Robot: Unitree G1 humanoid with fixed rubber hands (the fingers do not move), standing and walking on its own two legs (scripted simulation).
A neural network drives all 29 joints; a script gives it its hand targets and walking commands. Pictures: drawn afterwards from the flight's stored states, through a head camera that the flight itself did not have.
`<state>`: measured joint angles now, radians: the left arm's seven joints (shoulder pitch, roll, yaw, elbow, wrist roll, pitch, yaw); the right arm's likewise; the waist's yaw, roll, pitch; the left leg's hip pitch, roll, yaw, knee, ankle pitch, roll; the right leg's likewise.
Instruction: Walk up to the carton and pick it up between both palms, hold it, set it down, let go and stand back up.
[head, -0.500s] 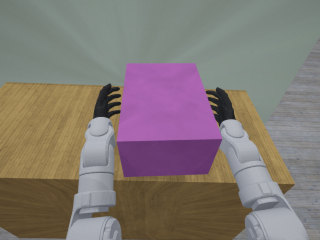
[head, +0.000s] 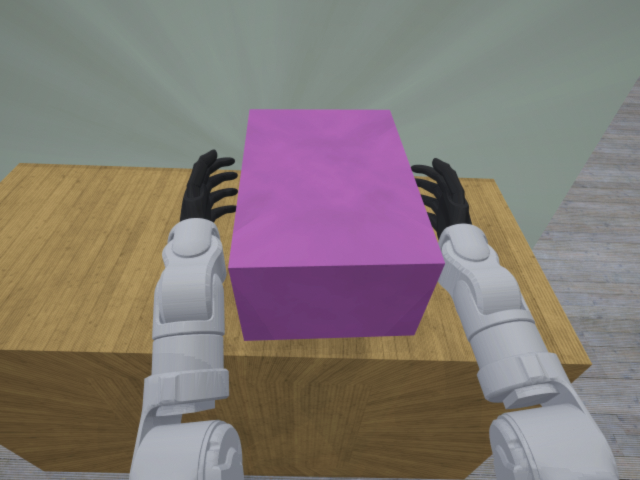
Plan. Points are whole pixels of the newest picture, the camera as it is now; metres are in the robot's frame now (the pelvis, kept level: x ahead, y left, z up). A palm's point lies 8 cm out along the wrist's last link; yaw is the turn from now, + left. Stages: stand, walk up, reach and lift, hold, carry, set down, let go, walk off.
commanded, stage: hold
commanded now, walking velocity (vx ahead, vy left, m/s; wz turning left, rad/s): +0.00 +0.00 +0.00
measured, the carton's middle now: (324, 212) +0.42 -0.01 +0.13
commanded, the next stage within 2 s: none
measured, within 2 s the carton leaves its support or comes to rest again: neither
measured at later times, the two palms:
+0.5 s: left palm (178, 213) +0.35 +0.16 +0.19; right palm (440, 212) +0.36 -0.15 +0.18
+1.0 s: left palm (175, 215) +0.35 +0.16 +0.19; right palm (437, 209) +0.36 -0.14 +0.18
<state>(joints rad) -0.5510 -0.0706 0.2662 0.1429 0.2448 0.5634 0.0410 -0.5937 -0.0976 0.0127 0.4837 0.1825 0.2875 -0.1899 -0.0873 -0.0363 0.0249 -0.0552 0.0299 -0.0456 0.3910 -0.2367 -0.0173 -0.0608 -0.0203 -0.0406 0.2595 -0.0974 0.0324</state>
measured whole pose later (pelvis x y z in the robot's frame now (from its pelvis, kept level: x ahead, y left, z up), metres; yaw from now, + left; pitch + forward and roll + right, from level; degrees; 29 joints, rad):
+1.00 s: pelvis +0.00 +0.00 +0.00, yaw +1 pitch -7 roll -1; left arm -0.55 -0.06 0.30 0.02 0.27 0.66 -0.02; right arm -0.61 -0.07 0.02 0.40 0.18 0.37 -0.21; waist -0.08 -0.05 0.04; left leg -0.03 0.03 -0.07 0.39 -0.23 -0.02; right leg -0.03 -0.02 -0.05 0.27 -0.11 0.03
